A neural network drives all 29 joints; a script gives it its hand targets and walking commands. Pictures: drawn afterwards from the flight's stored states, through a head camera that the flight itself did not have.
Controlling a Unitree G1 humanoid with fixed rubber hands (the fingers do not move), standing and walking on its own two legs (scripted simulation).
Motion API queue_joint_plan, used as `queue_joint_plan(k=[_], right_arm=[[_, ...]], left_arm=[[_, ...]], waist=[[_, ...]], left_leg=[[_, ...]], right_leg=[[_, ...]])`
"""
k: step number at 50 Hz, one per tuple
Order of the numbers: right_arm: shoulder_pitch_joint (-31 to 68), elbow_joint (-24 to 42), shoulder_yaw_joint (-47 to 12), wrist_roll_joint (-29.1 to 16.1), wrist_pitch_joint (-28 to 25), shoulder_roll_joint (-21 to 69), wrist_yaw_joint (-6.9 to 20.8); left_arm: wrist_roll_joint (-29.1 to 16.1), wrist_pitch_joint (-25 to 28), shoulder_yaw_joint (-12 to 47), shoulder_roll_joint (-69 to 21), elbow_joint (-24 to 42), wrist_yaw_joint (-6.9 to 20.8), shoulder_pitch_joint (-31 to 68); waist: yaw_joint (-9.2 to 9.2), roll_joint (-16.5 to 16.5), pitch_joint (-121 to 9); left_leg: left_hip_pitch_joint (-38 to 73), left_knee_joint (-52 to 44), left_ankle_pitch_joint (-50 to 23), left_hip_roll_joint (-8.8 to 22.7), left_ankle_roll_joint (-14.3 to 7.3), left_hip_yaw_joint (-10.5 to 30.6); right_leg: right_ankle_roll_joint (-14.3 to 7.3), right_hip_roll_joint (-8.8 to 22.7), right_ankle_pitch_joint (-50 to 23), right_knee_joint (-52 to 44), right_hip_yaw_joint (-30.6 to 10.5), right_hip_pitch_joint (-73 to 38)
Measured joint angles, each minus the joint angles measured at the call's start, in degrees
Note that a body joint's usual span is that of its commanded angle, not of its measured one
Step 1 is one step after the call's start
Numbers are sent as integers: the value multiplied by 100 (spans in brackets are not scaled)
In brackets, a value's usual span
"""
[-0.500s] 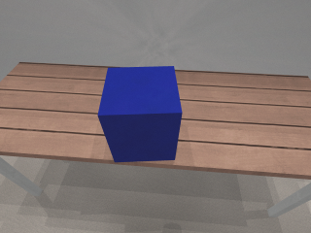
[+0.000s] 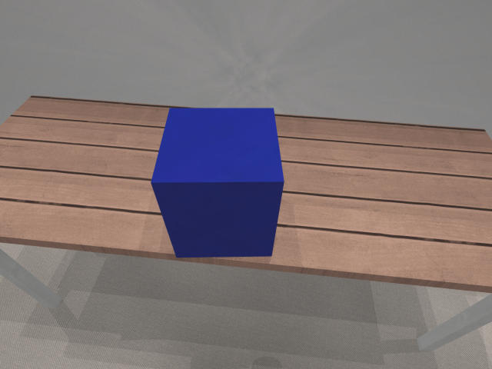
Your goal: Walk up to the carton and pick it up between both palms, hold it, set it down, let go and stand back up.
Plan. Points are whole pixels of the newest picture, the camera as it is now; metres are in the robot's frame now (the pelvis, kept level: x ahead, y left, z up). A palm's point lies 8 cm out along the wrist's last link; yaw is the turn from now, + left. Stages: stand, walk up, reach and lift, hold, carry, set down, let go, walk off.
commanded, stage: walk up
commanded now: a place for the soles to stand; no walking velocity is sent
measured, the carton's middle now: (223, 185) +0.48 +0.06 -0.01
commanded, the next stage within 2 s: none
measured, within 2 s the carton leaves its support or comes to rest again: neither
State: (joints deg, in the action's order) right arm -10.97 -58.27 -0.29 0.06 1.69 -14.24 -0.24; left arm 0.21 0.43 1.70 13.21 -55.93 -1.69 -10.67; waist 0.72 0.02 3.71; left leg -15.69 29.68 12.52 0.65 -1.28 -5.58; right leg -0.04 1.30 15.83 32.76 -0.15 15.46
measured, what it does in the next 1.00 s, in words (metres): steps on the spot: left foot, then right foot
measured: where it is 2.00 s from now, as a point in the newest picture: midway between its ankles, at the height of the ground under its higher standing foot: outside the picture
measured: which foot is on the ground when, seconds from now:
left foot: down 0.00-0.22, up 0.24-0.44, down 0.46-1.00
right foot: down 0.00-0.48, up 0.50-0.66, down 0.68-1.00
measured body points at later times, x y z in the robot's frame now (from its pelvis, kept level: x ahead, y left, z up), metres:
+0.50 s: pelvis -0.01 +0.07 -0.01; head +0.03 +0.08 +0.43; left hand +0.05 +0.34 -0.16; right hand +0.07 -0.20 -0.15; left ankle +0.02 +0.22 -0.74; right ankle +0.02 -0.11 -0.73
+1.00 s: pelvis +0.00 +0.10 +0.01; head +0.01 +0.10 +0.46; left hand +0.02 +0.35 -0.15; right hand +0.04 -0.14 -0.14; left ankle +0.02 +0.22 -0.73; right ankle +0.01 -0.03 -0.73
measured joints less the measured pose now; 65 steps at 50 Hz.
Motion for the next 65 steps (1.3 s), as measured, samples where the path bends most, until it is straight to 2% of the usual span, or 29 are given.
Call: queue_joint_plan(k=[11, 15, 18, 21, 23, 24, 25, 27, 29, 31, 34, 35, 37, 41, 55, 65], right_arm=[[-115, 44, 15, 126, 19, -110, 69], [-168, 138, 91, 259, 168, -270, 123], [-145, 226, 120, 286, 208, -333, 126], [-100, 337, 146, 259, 177, -352, 140], [-115, 420, 161, 194, 76, -339, 145], [-102, 412, 176, 170, 14, -270, 135], [-91, 400, 174, 142, -24, -156, 123], [-142, 410, 120, 73, -38, 80, 81], [-206, 394, 69, 22, 6, 257, 40], [-210, 388, 46, 38, 64, 354, 23], [-128, 409, 27, 79, 35, 354, 29], [-64, 386, 32, 73, 9, 311, 35], [1, 357, 23, 43, -43, 247, 40], [-40, 288, -85, -6, -124, 285, 15], [-533, -284, -139, 0, -288, 188, -22], [-516, -392, -175, 0, -286, 194, -75]], left_arm=[[31, 27, -46, 10, 17, -37, -142], [121, 45, -143, -45, 106, -199, -190], [167, 43, -208, -47, 147, -271, -193], [210, 20, -237, -16, 201, -251, -196], [237, -42, -236, 39, 231, -178, -179], [242, -80, -236, 105, 222, -128, -128], [231, -122, -228, 187, 211, -85, -73], [191, -193, -197, 290, 234, -42, -69], [125, -226, -174, 305, 246, -30, -149], [81, -186, -158, 268, 225, -15, -224], [63, -60, -107, 170, 178, 10, -298], [72, -33, -85, 91, 124, 14, -288], [102, -20, -35, -38, 43, 31, -303], [13, -60, -17, -76, -118, 90, -371], [11, 24, 46, 11, -584, 107, -394], [32, 1, 110, -36, -777, 71, -334]], waist=[[55, -131, -1], [16, -207, 53], [-21, -169, 153], [-61, -117, 222], [-52, -89, 230], [-40, 34, 268], [-64, 204, 309], [-118, 378, 235], [-105, 408, 49], [-79, 395, -74], [-88, 320, -103], [-87, 190, -57], [-57, -56, -38], [-36, -154, -202], [-5, 152, -165], [-3, 72, -238]], left_leg=[[-132, 168, 89, 40, 19, 53], [-535, 1275, 1229, -11, 129, 262], [-753, 1929, 1605, 40, 228, 428], [-700, 1709, 1383, 210, 311, 615], [-370, 801, 549, 329, 317, 721], [-295, 640, 221, 246, 452, 690], [-265, 693, 218, 128, 459, 611], [-215, 719, 390, 67, 355, 511], [-173, 601, 440, 89, 258, 485], [-122, 456, 377, 79, 221, 458], [-107, 461, 365, 6, 194, 378], [-88, 505, 389, 40, 185, 393], [-12, 467, 380, 101, 170, 452], [126, 112, 197, 49, 144, 430], [263, -339, -13, -1, 139, 526], [350, -376, 19, -27, 148, 630]], right_leg=[[-7, -35, -18, -32, 48, 23], [20, 50, 49, 70, 68, 84], [117, 215, 18, 30, 56, 76], [235, 375, 3, 31, 34, 94], [291, 465, 129, 276, 31, 184], [269, 572, 268, 517, -30, 257], [184, 626, 547, 757, -185, 324], [105, 447, 1401, 1160, -338, 465], [78, 265, 1727, 1321, -187, 517], [52, 167, 1488, 1200, -15, 433], [7, 120, 339, 362, 108, 51], [24, 83, 129, 263, 123, -23], [65, 17, 93, 70, 184, -190], [77, 60, 56, -208, 173, -299], [103, 95, -134, -679, 284, -490], [100, 114, -89, -770, 394, -646]])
